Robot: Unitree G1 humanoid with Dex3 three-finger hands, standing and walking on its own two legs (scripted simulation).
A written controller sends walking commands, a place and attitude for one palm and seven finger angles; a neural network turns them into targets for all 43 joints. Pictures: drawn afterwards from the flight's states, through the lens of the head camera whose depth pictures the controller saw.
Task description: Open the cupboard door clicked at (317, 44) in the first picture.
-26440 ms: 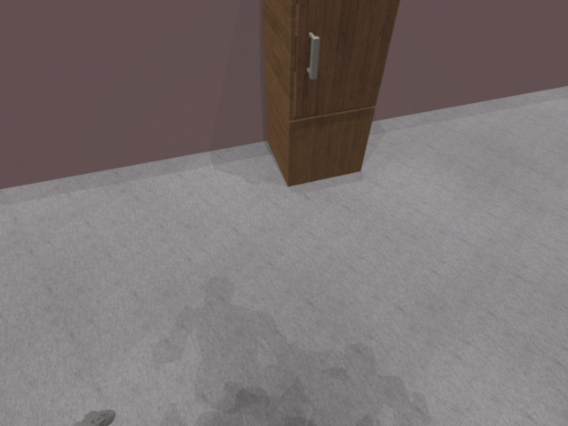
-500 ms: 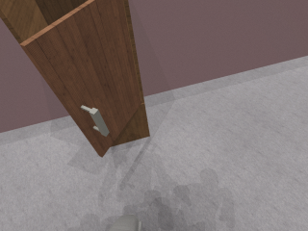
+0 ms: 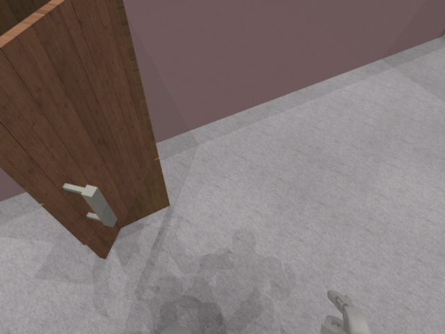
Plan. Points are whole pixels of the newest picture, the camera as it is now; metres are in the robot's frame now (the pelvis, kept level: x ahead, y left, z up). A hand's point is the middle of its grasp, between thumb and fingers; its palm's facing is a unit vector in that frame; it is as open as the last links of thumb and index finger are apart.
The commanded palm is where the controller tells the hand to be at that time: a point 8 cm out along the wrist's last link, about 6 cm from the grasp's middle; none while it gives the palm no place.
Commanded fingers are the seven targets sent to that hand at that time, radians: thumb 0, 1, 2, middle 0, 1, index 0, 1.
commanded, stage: walk to a spot facing it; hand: left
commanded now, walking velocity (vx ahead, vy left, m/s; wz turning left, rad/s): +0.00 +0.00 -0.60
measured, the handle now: (91, 205) +0.33 +0.32 -0.07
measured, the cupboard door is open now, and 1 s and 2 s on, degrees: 46 46 46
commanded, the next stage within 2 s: none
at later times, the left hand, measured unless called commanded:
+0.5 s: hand (180, 284) +0.22 +0.11 -0.14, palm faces -0.37 -0.89 -0.28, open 7.3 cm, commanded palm none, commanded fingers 0.00 0.90 0.90 -0.20 -0.30 -0.20 -0.30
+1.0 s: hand (220, 255) +0.29 +0.04 -0.15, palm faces -0.60 -0.78 -0.15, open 7.4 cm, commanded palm none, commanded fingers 0.00 0.90 0.90 -0.20 -0.30 -0.20 -0.30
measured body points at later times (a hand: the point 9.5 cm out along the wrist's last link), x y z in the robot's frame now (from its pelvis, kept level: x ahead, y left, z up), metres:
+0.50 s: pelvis +0.01 -0.02 +0.00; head +0.06 -0.06 +0.45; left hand +0.24 +0.16 -0.12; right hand -0.08 -0.28 -0.15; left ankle +0.02 +0.12 -0.66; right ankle -0.02 -0.13 -0.72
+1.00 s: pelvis +0.11 -0.06 +0.02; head +0.16 -0.08 +0.46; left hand +0.33 +0.08 -0.14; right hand -0.07 -0.21 -0.12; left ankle +0.10 +0.09 -0.72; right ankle +0.10 -0.21 -0.66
